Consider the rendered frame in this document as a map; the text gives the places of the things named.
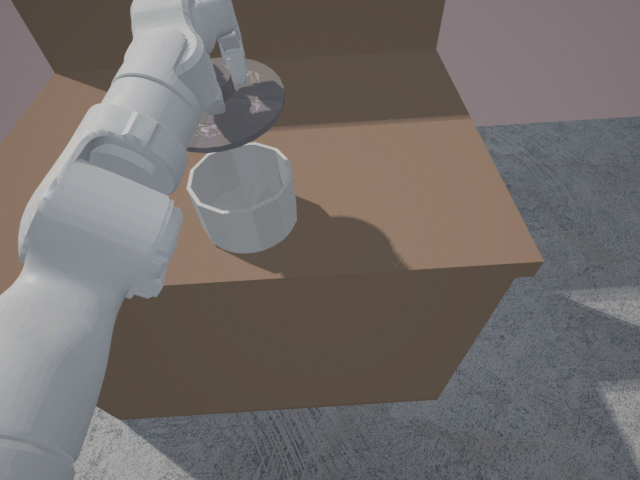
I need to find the knob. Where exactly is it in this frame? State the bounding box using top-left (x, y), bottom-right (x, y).
top-left (213, 64), bottom-right (234, 102)

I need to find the table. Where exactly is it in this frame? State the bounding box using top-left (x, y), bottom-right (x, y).
top-left (0, 0), bottom-right (544, 420)

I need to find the pot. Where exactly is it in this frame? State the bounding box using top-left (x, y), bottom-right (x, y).
top-left (186, 142), bottom-right (297, 254)

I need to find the left robot upper arm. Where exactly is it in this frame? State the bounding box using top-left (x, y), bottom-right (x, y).
top-left (0, 159), bottom-right (183, 480)

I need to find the left robot forearm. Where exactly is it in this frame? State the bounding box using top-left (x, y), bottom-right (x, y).
top-left (18, 0), bottom-right (218, 263)

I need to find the lid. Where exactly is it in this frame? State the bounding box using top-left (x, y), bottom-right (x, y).
top-left (186, 57), bottom-right (285, 153)

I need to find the left robot hand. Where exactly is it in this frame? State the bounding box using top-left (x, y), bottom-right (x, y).
top-left (201, 0), bottom-right (247, 115)

